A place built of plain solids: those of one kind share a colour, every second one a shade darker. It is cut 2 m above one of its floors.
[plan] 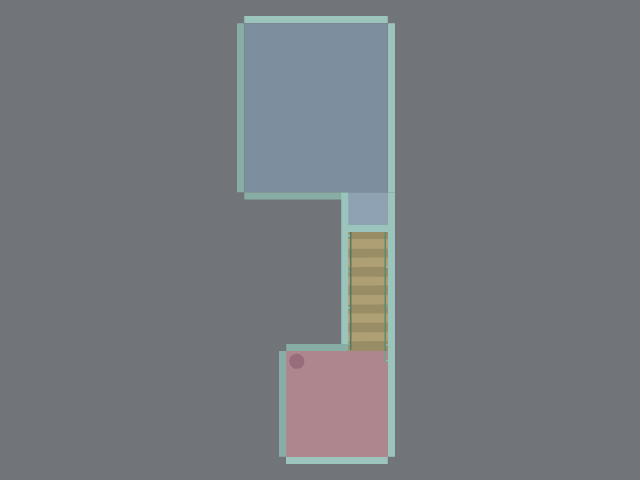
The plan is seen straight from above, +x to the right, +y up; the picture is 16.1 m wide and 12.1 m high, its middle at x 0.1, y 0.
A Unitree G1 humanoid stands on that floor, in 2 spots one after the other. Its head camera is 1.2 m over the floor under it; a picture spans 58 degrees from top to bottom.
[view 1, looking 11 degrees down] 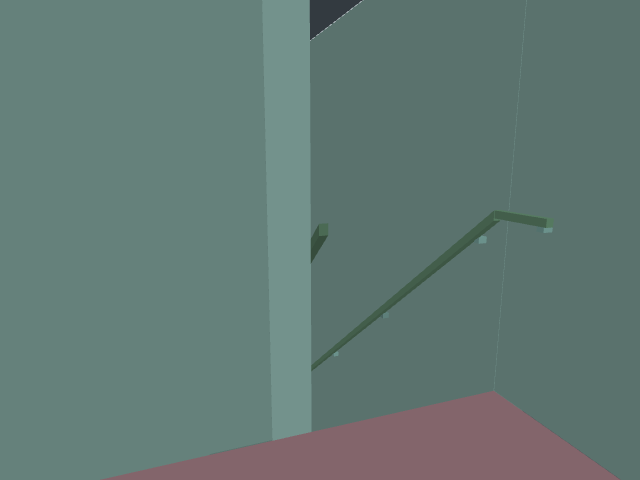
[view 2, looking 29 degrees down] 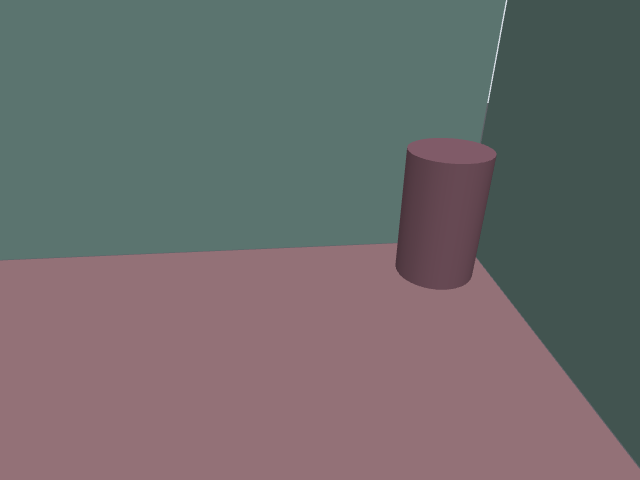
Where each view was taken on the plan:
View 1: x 0.26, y -4.43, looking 70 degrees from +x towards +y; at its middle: guard_rail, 1.83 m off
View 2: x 1.33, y -3.80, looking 175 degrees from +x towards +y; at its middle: wall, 2.39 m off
